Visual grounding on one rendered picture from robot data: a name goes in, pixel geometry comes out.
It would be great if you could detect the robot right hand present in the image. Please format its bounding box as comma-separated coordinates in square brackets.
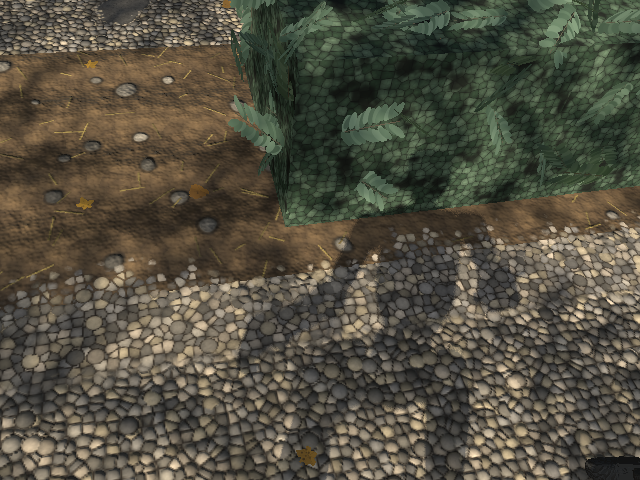
[585, 456, 640, 480]

